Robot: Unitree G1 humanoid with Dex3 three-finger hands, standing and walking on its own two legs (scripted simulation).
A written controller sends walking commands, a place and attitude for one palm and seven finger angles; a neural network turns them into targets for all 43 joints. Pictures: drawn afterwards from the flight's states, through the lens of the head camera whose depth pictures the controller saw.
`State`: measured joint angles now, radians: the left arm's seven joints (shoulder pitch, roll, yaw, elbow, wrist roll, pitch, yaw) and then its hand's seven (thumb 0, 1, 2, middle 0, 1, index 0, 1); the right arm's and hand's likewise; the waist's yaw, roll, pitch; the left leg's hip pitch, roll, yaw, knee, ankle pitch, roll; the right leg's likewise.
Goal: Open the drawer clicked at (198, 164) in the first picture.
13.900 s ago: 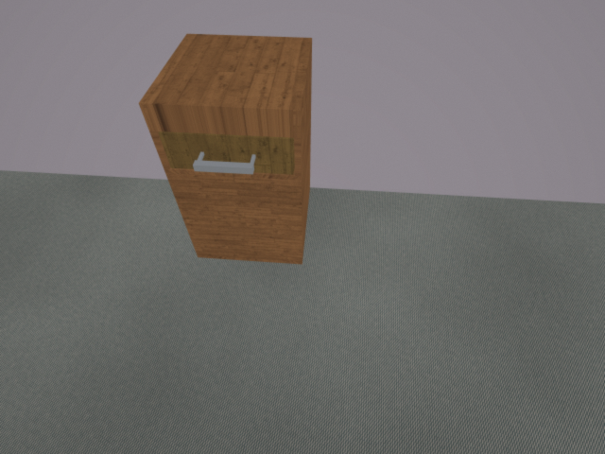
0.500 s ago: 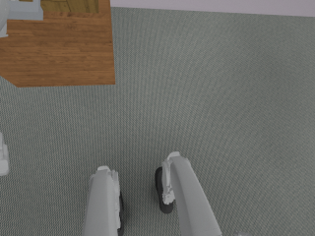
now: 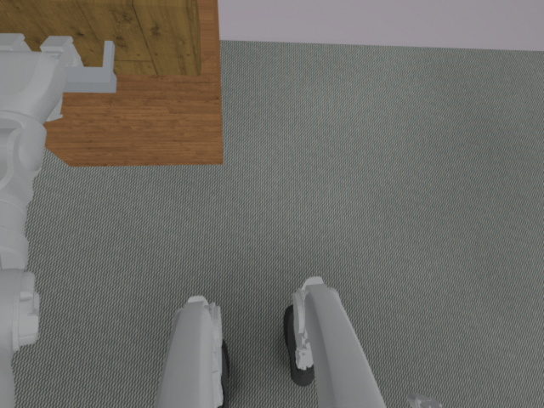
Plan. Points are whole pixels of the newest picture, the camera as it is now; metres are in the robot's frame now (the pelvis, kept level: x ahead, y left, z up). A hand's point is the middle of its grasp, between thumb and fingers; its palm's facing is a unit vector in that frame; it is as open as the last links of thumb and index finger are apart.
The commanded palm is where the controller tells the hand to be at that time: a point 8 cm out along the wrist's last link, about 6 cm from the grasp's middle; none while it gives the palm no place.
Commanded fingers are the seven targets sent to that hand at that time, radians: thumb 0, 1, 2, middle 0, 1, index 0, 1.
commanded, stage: pull the drawer open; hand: left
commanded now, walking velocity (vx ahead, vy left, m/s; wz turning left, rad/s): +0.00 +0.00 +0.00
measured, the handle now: (45, 63) +0.57 +0.29 -0.01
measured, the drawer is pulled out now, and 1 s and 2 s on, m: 0.04 0.14 0.22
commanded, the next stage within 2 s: none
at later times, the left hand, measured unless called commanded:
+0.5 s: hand (45, 144) +0.47 +0.28 -0.03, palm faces -0.04 -0.04 -1.00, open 5.5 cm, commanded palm +0.45 +0.27 +0.01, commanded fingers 0.00 0.90 0.90 -0.40 -1.35 -0.40 -1.35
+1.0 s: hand (42, 175) +0.43 +0.28 -0.03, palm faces -0.03 -0.04 -1.00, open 5.5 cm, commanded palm +0.40 +0.28 +0.01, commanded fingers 0.00 0.90 0.90 -0.40 -1.35 -0.40 -1.35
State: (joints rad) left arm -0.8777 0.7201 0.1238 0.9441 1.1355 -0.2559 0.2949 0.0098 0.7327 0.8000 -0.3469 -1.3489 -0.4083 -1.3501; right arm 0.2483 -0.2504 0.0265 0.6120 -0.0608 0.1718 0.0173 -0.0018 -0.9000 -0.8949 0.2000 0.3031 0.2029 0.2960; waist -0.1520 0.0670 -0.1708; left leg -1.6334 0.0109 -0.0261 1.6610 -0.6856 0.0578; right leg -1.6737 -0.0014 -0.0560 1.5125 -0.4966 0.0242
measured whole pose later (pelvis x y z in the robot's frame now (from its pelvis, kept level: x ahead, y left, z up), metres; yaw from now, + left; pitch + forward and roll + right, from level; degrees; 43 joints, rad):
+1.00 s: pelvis +0.00 -0.01 +0.02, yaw +2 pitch +34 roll -3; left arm -0.55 0.56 0.13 0.83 1.14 -0.31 0.50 0.01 0.73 0.85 -0.32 -1.35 -0.41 -1.35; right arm 0.17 -0.27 -0.03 0.66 -0.06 0.14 0.02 0.00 -0.90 -0.90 0.20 0.30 0.20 0.30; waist -0.05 0.05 -0.20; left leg -1.51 0.00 0.00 1.60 -0.68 0.04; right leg -1.58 -0.01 -0.02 1.50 -0.51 0.01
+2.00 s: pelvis +0.01 -0.02 +0.02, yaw +3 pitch +32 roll -1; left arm -0.24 0.50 0.16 0.62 1.13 -0.33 0.56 0.02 0.73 0.85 -0.31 -1.35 -0.42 -1.35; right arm 0.12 -0.26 -0.05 0.65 -0.06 0.13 0.01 0.00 -0.90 -0.90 0.20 0.30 0.20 0.30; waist -0.01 0.03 -0.21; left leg -1.45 0.00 0.01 1.58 -0.68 0.03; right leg -1.54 0.00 -0.01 1.51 -0.52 0.00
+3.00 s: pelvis +0.01 -0.03 +0.01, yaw +3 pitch +31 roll +0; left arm 0.08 0.47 0.19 0.38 1.11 -0.34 0.59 0.01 0.73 0.85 -0.31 -1.35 -0.42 -1.35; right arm 0.05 -0.24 -0.05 0.63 -0.06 0.10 0.00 0.00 -0.90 -0.90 0.20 0.30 0.20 0.30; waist 0.03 0.03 -0.21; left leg -1.46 0.00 0.01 1.61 -0.70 0.01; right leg -1.56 0.00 -0.02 1.55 -0.54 -0.02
